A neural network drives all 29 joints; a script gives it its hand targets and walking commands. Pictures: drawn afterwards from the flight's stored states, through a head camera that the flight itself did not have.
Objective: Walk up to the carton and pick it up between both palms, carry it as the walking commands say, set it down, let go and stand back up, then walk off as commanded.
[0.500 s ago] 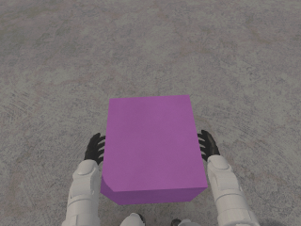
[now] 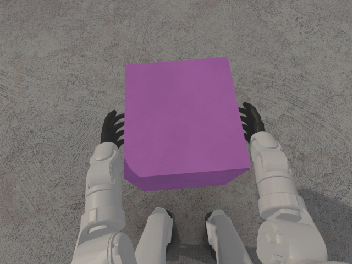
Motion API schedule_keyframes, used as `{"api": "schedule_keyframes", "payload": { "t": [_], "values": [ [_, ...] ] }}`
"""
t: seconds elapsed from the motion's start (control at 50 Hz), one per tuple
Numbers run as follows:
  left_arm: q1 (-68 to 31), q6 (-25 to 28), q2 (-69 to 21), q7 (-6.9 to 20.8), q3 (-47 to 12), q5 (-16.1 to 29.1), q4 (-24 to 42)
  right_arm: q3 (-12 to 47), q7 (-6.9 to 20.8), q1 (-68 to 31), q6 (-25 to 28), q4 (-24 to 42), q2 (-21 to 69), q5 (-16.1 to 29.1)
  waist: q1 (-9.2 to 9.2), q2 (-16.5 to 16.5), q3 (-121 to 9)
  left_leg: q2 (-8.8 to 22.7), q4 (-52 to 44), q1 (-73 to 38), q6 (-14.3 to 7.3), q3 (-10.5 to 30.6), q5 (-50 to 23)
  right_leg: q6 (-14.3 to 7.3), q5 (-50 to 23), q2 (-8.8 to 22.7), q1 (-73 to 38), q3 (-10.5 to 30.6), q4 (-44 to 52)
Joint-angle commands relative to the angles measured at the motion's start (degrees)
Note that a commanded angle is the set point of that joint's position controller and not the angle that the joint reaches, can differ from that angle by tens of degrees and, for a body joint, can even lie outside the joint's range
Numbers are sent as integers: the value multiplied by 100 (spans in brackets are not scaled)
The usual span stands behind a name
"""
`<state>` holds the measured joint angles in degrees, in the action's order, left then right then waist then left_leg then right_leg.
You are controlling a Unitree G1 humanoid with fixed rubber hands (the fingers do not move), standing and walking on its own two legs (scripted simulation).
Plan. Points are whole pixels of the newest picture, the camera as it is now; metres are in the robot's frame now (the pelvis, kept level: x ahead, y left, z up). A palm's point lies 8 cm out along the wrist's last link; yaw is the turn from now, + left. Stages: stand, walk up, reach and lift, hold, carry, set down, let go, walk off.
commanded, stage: set down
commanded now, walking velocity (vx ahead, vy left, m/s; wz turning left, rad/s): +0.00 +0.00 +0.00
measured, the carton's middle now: (181, 132) +0.43 +0.02 -0.14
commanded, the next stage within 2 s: none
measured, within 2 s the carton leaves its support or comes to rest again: neither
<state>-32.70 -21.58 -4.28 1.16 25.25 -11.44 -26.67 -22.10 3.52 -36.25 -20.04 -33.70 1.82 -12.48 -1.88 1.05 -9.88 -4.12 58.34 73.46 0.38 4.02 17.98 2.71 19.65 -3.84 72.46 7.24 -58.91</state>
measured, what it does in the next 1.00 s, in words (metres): lowers itself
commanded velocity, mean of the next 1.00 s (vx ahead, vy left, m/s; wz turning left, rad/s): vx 0.00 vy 0.00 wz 0.00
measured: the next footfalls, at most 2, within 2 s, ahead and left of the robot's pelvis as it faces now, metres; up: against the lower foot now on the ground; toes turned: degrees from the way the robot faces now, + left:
none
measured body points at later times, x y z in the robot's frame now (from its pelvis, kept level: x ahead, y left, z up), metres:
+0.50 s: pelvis +0.01 -0.03 -0.07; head +0.25 -0.03 +0.32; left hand +0.42 +0.20 -0.15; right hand +0.45 -0.14 -0.17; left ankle +0.07 +0.11 -0.65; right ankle +0.06 -0.14 -0.65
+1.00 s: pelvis -0.02 -0.01 -0.15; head +0.26 +0.01 +0.20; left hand +0.44 +0.22 -0.25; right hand +0.47 -0.12 -0.25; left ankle +0.07 +0.11 -0.65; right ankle +0.06 -0.14 -0.65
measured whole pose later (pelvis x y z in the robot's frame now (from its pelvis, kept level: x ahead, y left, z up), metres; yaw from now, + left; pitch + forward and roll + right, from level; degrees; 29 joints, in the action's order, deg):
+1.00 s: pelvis -0.02 -0.01 -0.15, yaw -1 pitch +49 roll -2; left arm -50.3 -19.5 6.6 -0.7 22.6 -2.7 -34.1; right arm -18.2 -4.7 -52.9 -19.0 -36.9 -2.2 -4.5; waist -3.2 1.7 -11.7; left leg -6.0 91.8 113.1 2.5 5.8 27.1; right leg 3.7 29.2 -7.1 111.1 4.7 -91.5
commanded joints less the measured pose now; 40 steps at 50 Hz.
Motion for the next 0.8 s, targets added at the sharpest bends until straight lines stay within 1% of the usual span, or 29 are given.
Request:
{"api": "schedule_keyframes", "payload": {
  "t": [0.0,0.02,0.04,0.06,0.08,0.1,0.12,0.14,0.16,0.18,0.2,0.22,0.24,0.32,0.34,0.38,0.44,0.46,0.48,0.52,0.58,0.6,0.62,0.64,0.66,0.68,0.7,0.72,0.78],
  "values": [
    [-4211,195,-5345,1595,-3557,901,109,3330,1509,-4377,262,673,5720,1040,-380,157,-5080,-253,-322,-3164,93,-219,-653,-318,-384,-413,-1644,-688,237],
    [-3932,176,-5358,1646,-3370,733,-57,3321,1517,-4050,203,269,5741,949,-462,-54,-4962,-305,-244,-2858,77,-376,-1068,-290,-617,-418,-1633,-719,136],
    [-4086,167,-5352,1593,-3651,862,67,3201,1498,-4002,188,256,5892,926,-233,101,-5067,-245,-218,-3135,46,-163,-1004,-303,-546,-476,-1385,-735,14],
    [-3639,101,-5334,1646,-3487,791,-167,3383,1494,-3944,164,357,5768,920,-515,202,-5230,-241,-145,-3159,162,-198,-1229,-255,-584,-489,-1366,-823,34],
    [-4517,122,-5459,1694,-3521,858,-36,3030,1392,-4019,167,162,5746,807,-16,-184,-5116,-273,-23,-2604,179,-418,-810,-341,-429,-467,-1452,-649,175],
    [-4151,67,-5504,1650,-3627,826,-160,3232,1428,-4075,170,342,5772,927,-388,-283,-5204,-294,-77,-2654,166,-286,-892,-340,-533,-494,-1346,-765,-68],
    [-4414,172,-5397,1696,-3773,1011,373,3076,1395,-3561,95,-32,5960,770,-132,124,-5457,-291,182,-2613,203,-370,-1328,-313,-761,-534,-1403,-740,-40],
    [-4428,216,-5140,1697,-3940,1006,463,3311,1348,-3567,140,130,5946,1037,-317,-342,-5472,-218,285,-2546,178,-434,-1626,-287,-1080,-501,-1424,-634,-217],
    [-4639,230,-5145,1707,-4020,1174,676,3440,1282,-3793,164,590,6047,1099,-235,18,-6200,-283,436,-2896,156,-375,-1896,-213,-1205,-559,-1459,-739,-304],
    [-3953,165,-5276,1758,-3757,1043,40,3422,1187,-3586,185,487,5989,993,-202,10,-5809,-310,472,-2511,119,-490,-1956,-177,-1505,-510,-1650,-692,-213],
    [-4524,249,-4831,1731,-3840,1094,648,3413,1181,-3462,109,245,6076,1004,-361,22,-6245,-295,622,-2369,215,-535,-2127,-153,-1718,-557,-1679,-674,-394],
    [-3957,128,-4985,1800,-3830,1093,-47,3365,1114,-3756,225,657,5815,1006,-257,-122,-5922,-338,558,-1986,201,-598,-1809,-120,-1687,-535,-1750,-742,-386],
    [-4502,269,-4839,1798,-4015,1284,369,3370,1056,-3850,239,494,5843,1160,-141,-31,-5825,-332,637,-1775,203,-613,-1763,-85,-1620,-514,-1625,-646,-408],
    [-4002,268,-4745,1781,-3574,1135,-125,3677,849,-3916,280,686,5849,1156,-604,-25,-5874,-409,935,-902,178,-752,-1524,-102,-1796,-415,-2020,-381,-617],
    [-4366,278,-4902,1799,-3777,1250,59,3673,778,-4222,330,933,5780,1195,-320,-230,-6102,-406,825,-1164,172,-615,-1624,-28,-1821,-449,-1928,-593,-788],
    [-4258,385,-4681,1811,-3803,1367,137,3866,658,-4149,388,1172,5770,1286,-276,66,-6547,-384,1158,-936,141,-647,-1789,9,-2212,-421,-2161,-470,-896],
    [-4041,428,-4475,1688,-3877,1454,219,4146,522,-4103,458,1311,5774,1502,-661,101,-6924,-421,1317,-820,182,-604,-2146,57,-2713,-410,-2100,-451,-1262],
    [-4067,440,-4448,1687,-3682,1459,112,3951,440,-3957,391,1129,5581,1201,-364,372,-6502,-388,1293,-277,198,-647,-1900,72,-2715,-408,-2279,-507,-1185],
    [-4427,567,-4160,1707,-3668,1505,293,3898,384,-4051,476,996,5599,1338,-530,286,-6559,-390,1404,-29,207,-650,-2057,73,-2992,-353,-2249,-420,-1299],
    [-4251,540,-4261,1561,-3639,1534,303,4105,438,-4063,473,1097,5520,1389,-714,470,-6717,-426,1452,-532,198,-619,-2559,59,-2849,-476,-1738,-635,-1489],
    [-4437,536,-4462,1553,-3483,1519,-178,3665,367,-3973,505,796,5308,1152,-197,472,-6124,-359,1617,-160,183,-596,-1786,79,-2125,-440,-1348,-621,-1474],
    [-4309,526,-4262,1576,-3255,1359,-220,3492,346,-4297,485,620,5249,984,-284,667,-5949,-389,1631,121,189,-562,-1732,135,-1963,-499,-1141,-831,-1621],
    [-4194,462,-4329,1584,-3361,1320,-623,3441,331,-4241,525,653,5194,1053,-355,199,-5970,-416,1713,44,208,-705,-1521,89,-1692,-499,-847,-793,-1668],
    [-4448,548,-4288,1570,-3360,1456,-120,3539,299,-4103,464,523,5401,1023,-278,759,-5832,-333,1731,139,173,-601,-1523,73,-1795,-491,-1056,-702,-1528],
    [-4792,558,-4277,1554,-3534,1567,39,3823,338,-4469,529,939,5408,1209,-411,690,-6835,-349,1898,-230,194,-635,-1747,57,-1903,-561,-1128,-784,-1764],
    [-4536,501,-4688,1485,-3739,1679,49,3906,294,-5013,568,1368,5063,1229,-171,582,-7246,-376,2013,-688,231,-522,-2123,46,-1803,-559,-905,-930,-1959],
    [-4895,506,-4340,1458,-3592,1678,18,3753,308,-4536,442,622,5348,1234,-354,560,-6638,-377,1995,-378,252,-616,-1721,74,-1629,-556,-886,-858,-1850],
    [-4890,508,-4193,1520,-3445,1516,-141,3751,264,-4896,507,1022,5143,1217,-572,188,-6824,-396,2125,-103,243,-732,-1810,43,-1811,-531,-949,-698,-1976],
    [-5654,524,-4124,1297,-3603,1696,392,3653,376,-5226,519,919,4958,1414,-334,213,-6731,-343,2106,-793,274,-594,-1818,0,-1189,-651,-39,-977,-2127]
  ]
}}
